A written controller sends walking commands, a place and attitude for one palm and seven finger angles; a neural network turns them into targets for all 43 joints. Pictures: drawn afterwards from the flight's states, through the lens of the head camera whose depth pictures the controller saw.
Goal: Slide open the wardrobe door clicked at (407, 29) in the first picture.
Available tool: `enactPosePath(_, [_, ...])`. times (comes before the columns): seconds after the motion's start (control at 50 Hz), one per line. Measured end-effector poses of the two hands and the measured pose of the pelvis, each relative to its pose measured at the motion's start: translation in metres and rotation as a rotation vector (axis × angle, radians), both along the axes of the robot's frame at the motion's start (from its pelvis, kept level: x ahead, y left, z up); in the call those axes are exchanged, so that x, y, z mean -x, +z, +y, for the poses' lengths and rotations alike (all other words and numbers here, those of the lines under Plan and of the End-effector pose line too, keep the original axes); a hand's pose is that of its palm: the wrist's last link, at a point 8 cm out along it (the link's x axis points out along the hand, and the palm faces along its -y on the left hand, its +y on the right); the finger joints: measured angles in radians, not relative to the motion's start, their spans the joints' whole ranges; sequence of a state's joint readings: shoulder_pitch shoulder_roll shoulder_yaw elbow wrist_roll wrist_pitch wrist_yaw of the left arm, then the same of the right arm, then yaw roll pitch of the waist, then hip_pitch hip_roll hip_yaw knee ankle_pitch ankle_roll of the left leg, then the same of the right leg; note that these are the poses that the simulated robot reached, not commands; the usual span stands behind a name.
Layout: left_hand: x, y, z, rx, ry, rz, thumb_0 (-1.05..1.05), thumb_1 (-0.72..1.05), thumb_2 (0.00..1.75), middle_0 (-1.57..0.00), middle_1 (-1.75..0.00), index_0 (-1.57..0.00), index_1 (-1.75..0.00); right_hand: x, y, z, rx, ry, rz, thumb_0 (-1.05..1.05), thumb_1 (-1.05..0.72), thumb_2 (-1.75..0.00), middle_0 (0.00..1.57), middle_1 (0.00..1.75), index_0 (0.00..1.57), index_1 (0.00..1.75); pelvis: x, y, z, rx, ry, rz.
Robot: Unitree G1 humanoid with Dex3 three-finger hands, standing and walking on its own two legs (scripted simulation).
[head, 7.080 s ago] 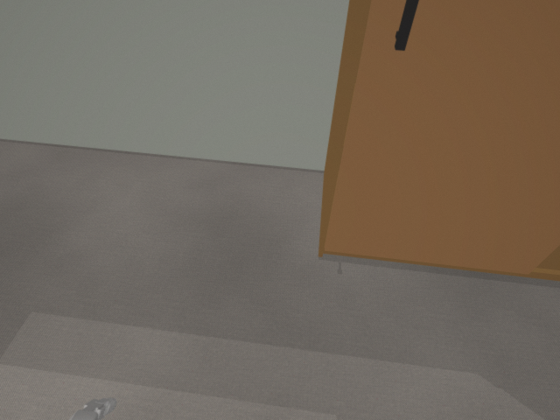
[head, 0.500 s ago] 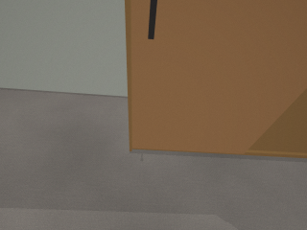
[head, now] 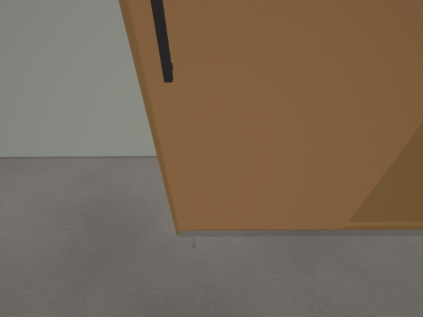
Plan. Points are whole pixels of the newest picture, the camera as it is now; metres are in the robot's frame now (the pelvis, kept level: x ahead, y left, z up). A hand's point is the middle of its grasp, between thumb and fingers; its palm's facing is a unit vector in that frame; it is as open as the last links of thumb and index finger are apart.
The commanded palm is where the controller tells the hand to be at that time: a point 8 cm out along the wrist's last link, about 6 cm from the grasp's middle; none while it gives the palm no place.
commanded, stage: take the last steps up to it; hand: left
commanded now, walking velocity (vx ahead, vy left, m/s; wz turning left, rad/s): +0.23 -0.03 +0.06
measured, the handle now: (163, 32) +0.64 +0.13 +0.26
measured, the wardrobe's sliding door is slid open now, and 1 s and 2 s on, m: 0.00 0.00 0.00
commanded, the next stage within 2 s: come to a stop and stand still in 0.20 s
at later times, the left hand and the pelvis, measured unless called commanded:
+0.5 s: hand out of the picture +0.11 +0.19 -0.19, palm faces +0.10 -0.98 -0.15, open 7.4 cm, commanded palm none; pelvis +0.15 +0.04 -0.01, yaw +0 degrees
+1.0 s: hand (154, 313) +0.18 +0.14 -0.17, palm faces +0.02 -0.97 -0.26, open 7.3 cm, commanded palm none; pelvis +0.13 -0.04 -0.01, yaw +0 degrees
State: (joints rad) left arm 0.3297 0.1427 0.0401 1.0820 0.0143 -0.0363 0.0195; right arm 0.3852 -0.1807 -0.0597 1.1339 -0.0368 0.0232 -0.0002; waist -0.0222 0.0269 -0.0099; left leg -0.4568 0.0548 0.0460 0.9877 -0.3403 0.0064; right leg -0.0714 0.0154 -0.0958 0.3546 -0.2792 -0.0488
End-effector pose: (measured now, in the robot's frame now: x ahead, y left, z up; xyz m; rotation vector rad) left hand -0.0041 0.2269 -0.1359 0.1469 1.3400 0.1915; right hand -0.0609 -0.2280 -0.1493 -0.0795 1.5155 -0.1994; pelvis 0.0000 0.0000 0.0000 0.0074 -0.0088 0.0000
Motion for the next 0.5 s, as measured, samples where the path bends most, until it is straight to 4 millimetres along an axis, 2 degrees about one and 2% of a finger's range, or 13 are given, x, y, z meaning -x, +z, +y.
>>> enactPosePath(0.08, [0.026, -0.002, -0.017, 0.033, 0.043, 0.121, 0.0, 0.93, 0.9, -0.2, -0.3, -0.2, -0.3, -0.069, -0.002, -0.006, 0.01, 0.045, -0.092, 0.01, -0.91, -0.9, 0.2, 0.3, 0.2, 0.29, -0.024, -0.001, -0.001, 0.01, 0.015, -0.002])
enactPosePath(0.16, [0.042, -0.005, -0.033, 0.08, 0.09, 0.23, 0.01, 0.92, 0.9, -0.2, -0.3, -0.2, -0.3, -0.148, -0.003, 0.001, 0.01, 0.101, -0.181, 0.01, -0.91, -0.9, 0.2, 0.3, 0.2, 0.29, -0.052, -0.005, 0.004, 0.018, 0.022, -0.001])
enactPosePath(0.22, [0.046, -0.008, -0.041, 0.116, 0.126, 0.302, 0.01, 0.92, 0.9, -0.2, -0.3, -0.2, -0.3, -0.21, -0.003, 0.015, 0.005, 0.152, -0.252, 0.01, -0.91, -0.9, 0.2, 0.3, 0.2, 0.29, -0.075, -0.011, 0.011, 0.024, 0.024, 0.002])
enactPosePath(0.28, [0.039, -0.015, -0.04, 0.145, 0.152, 0.36, 0.01, 0.91, 0.9, -0.2, -0.3, -0.2, -0.3, -0.268, -0.005, 0.035, 0.007, 0.195, -0.331, 0.01, -0.91, -0.9, 0.2, 0.3, 0.2, 0.29, -0.102, -0.02, 0.022, 0.026, 0.025, 0.001])
enactPosePath(0.32, [0.026, -0.024, -0.033, 0.158, 0.159, 0.382, 0.01, 0.91, 0.9, -0.2, -0.3, -0.2, -0.3, -0.297, -0.007, 0.047, 0.017, 0.207, -0.384, 0.01, -0.91, -0.9, 0.2, 0.3, 0.2, 0.29, -0.119, -0.028, 0.03, 0.029, 0.023, -0.002])
enactPosePath(0.36, [0.004, -0.029, -0.023, 0.151, 0.15, 0.364, 0.01, 0.91, 0.9, -0.2, -0.3, -0.2, -0.3, -0.312, -0.004, 0.057, 0.018, 0.203, -0.409, 0.01, -0.91, -0.9, 0.2, 0.3, 0.2, 0.29, -0.13, -0.027, 0.035, 0.019, 0.01, -0.015])
enactPosePath(0.44, [-0.061, -0.032, 0.001, 0.111, 0.108, 0.251, 0.01, 0.91, 0.9, -0.2, -0.3, -0.2, -0.3, -0.316, 0.006, 0.068, 0.023, 0.17, -0.395, 0.0, -0.91, -0.89, 0.2, 0.3, 0.2, 0.29, -0.144, -0.016, 0.04, 0.016, -0.005, -0.031])
enactPosePath(0.5, [-0.112, -0.03, 0.018, 0.08, 0.069, 0.142, 0.01, 0.91, 0.9, -0.2, -0.3, -0.2, -0.3, -0.32, 0.016, 0.058, 0.056, 0.135, -0.408, -0.03, -0.94, -0.89, 0.21, 0.3, 0.21, 0.3, -0.146, -0.01, 0.039, 0.022, -0.005, -0.027])
